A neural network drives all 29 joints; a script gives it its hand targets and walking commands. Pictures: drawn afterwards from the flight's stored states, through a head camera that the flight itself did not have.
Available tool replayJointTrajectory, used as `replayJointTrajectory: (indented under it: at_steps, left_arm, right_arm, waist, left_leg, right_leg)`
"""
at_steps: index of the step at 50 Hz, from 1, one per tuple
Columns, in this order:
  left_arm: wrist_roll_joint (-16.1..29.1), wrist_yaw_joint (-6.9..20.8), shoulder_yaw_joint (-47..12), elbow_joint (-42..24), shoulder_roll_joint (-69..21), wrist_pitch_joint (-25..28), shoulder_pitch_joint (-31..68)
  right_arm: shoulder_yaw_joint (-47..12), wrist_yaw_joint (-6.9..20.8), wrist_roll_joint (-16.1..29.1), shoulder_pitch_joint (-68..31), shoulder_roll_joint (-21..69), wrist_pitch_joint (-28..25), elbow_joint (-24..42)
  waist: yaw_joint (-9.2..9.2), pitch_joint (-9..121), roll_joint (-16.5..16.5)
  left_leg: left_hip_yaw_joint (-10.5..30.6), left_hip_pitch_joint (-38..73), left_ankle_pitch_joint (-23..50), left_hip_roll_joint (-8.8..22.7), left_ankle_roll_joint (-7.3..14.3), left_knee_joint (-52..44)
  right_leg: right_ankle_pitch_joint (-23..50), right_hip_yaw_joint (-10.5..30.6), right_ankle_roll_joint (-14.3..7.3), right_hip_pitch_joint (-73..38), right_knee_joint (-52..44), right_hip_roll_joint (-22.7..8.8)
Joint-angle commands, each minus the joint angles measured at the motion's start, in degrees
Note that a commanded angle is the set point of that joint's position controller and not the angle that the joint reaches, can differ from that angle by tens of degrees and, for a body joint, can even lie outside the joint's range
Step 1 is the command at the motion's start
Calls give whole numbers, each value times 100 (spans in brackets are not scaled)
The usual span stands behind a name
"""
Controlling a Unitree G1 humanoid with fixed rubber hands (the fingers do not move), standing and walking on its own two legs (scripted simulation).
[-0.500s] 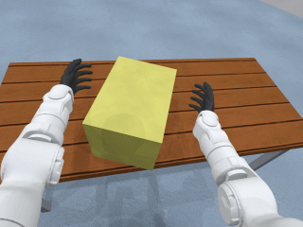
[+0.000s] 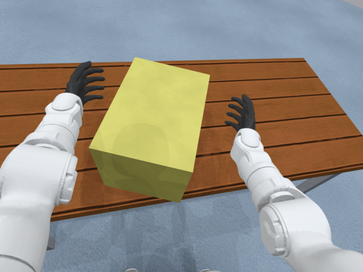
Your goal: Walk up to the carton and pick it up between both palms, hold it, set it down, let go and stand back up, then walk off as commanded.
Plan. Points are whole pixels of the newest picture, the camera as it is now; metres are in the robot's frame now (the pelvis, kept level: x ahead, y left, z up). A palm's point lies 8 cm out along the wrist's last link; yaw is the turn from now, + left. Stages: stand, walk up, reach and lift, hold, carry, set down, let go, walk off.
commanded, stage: reach and lift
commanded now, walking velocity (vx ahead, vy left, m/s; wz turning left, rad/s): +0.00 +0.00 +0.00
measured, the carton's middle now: (157, 129) +0.48 +0.02 -0.05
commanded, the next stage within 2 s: none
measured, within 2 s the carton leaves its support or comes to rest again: neither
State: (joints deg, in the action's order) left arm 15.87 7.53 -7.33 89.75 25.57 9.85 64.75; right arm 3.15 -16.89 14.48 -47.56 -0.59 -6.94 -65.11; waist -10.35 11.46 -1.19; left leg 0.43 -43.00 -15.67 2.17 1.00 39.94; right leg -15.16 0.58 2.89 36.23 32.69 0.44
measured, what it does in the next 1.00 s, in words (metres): stands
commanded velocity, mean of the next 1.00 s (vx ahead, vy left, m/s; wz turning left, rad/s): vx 0.00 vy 0.00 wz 0.00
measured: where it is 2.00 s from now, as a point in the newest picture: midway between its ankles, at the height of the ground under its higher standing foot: outside the picture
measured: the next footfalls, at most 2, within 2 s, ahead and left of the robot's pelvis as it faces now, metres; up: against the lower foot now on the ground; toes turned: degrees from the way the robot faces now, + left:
none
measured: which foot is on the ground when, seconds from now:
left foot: down 0.00-1.00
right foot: down 0.00-1.00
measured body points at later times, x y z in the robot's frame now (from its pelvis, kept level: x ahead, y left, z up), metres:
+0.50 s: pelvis -0.02 +0.01 -0.03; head +0.09 +0.07 +0.40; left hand +0.48 +0.19 +0.00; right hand +0.39 -0.15 -0.01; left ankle +0.02 +0.10 -0.72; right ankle -0.01 -0.16 -0.72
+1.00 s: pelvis -0.03 +0.00 -0.03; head +0.09 +0.07 +0.39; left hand +0.47 +0.18 +0.00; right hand +0.40 -0.13 -0.01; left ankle +0.02 +0.10 -0.72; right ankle -0.01 -0.16 -0.72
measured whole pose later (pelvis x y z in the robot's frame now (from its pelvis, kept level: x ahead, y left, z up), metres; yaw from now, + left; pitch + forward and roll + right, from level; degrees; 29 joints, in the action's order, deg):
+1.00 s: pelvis -0.03 +0.00 -0.03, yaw +1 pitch +28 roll -6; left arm 5.5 5.1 -3.5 91.1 20.2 18.6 67.9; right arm 23.8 -16.2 -2.3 -53.7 5.8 -21.5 -76.0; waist -9.6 13.6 -0.3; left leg 4.3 -62.6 -16.1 1.3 0.8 50.9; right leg -17.0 -3.1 3.0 54.2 43.5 0.1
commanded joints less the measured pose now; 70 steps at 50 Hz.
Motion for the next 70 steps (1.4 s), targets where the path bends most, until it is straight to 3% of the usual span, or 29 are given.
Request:
replayJointTrajectory:
  at_steps: [1, 10, 17, 22, 30, 43, 52, 59, 64, 70]
  left_arm:
    - [-45, 4, 92, -789, 532, 561, 2364]
    - [-284, -78, 311, -984, 355, 1140, 2525]
    - [-281, -60, 230, -508, 146, 1190, 2635]
    - [-406, -178, 234, -756, 129, 1259, 2798]
    - [-342, -305, -44, -569, -30, 1223, 2944]
    - [-771, -326, 229, -809, -593, 1145, 2958]
    - [-1605, -118, 745, -861, -1423, 1236, 3119]
    - [-3078, 227, 1880, -426, -2830, 1419, 3032]
    - [-3957, 471, 2581, 146, -3928, 1534, 2770]
    - [-4232, 471, 2812, 149, -4196, 1626, 2274]
  right_arm:
    - [98, 29, -182, -2129, -502, -650, 727]
    - [579, 86, -743, -2262, -289, -1440, 611]
    - [918, 82, -957, -2499, -409, -1713, 285]
    - [1020, 146, -977, -2569, -341, -1742, 29]
    - [1155, 246, -929, -2845, -375, -1547, -317]
    - [1691, 155, -1543, -3003, 35, -1684, -249]
    - [2181, 358, -2483, -3191, 1159, -1887, -146]
    - [2918, 853, -4011, -3065, 2823, -2140, -381]
    - [3042, 1298, -4894, -2897, 3933, -2292, -663]
    - [2998, 1374, -5273, -2422, 4024, -2446, -894]
  waist:
    - [67, 3358, 1331]
    - [94, 4268, 1366]
    - [-31, 4426, 1324]
    - [16, 4536, 1550]
    - [-49, 4146, 1808]
    - [-113, 4290, 1900]
    - [-24, 4072, 1662]
    - [192, 3700, 1472]
    - [333, 3188, 1376]
    - [231, 2889, 1243]
  left_leg:
    - [-33, 2950, 2860, -20, -423, 340]
    - [-55, 2524, 3001, -18, -515, 867]
    - [2, 2386, 2733, -4, -561, 988]
    - [68, 2442, 2632, 5, -638, 1021]
    - [245, 2293, 1824, 15, -675, 862]
    - [305, 2487, 2322, 35, -783, 959]
    - [143, 2340, 1888, -22, -682, 785]
    - [-34, 2345, 1580, -84, -571, 525]
    - [-71, 2571, 2098, -58, -574, 420]
    - [-24, 2979, 3230, 59, -658, 381]
  right_leg:
    - [2185, -512, -310, 150, 59, 94]
    - [2110, -588, -259, 659, 501, 129]
    - [1769, -648, -257, 1083, 632, 172]
    - [1463, -706, -275, 1361, 716, 209]
    - [759, -788, -353, 1880, 812, 163]
    - [908, -858, -338, 1967, 776, 161]
    - [936, -795, -338, 1406, 526, 89]
    - [980, -717, -327, 641, 287, -9]
    - [1083, -761, -352, 489, 122, 44]
    - [1442, -877, -365, 472, -82, 123]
